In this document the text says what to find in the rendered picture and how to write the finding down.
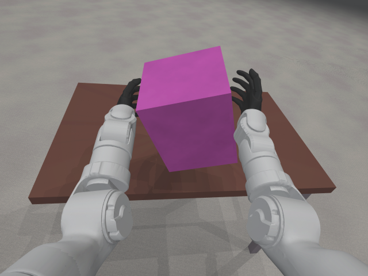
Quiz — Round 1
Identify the carton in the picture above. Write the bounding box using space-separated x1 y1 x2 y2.
136 46 237 172

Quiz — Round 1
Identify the robot left hand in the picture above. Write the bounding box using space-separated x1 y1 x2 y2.
117 78 141 117

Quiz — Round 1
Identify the robot right hand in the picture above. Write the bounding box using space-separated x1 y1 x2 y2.
230 69 262 114

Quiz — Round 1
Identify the robot right upper arm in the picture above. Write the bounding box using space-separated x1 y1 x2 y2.
246 194 368 276

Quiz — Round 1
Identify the robot left upper arm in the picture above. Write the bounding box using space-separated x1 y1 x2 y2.
0 189 133 276

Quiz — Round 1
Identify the table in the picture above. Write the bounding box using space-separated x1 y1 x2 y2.
28 83 336 254

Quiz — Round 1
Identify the right robot forearm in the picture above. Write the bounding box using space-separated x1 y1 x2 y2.
233 109 307 203

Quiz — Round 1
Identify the left robot forearm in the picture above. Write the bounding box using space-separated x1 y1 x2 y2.
61 104 137 229

